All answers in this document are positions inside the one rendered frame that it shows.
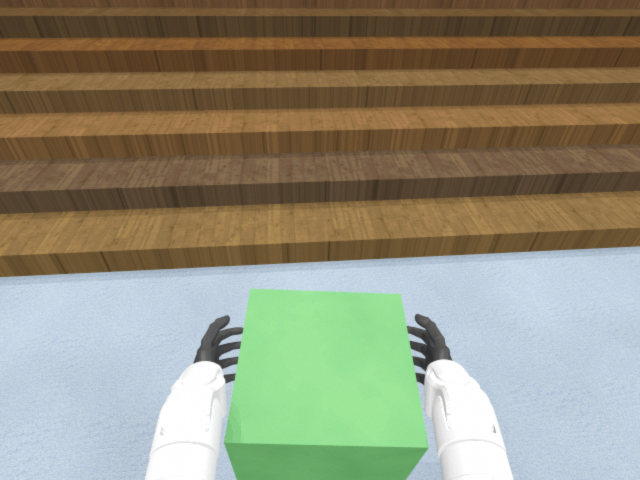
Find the robot right hand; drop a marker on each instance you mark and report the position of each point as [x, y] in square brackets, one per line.
[435, 347]

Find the robot left hand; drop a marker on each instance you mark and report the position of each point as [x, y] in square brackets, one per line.
[210, 350]

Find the left robot forearm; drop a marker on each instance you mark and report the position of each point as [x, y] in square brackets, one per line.
[186, 442]

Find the carton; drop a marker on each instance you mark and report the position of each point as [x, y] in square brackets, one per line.
[325, 389]

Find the right robot forearm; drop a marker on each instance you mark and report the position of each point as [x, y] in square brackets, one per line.
[468, 438]

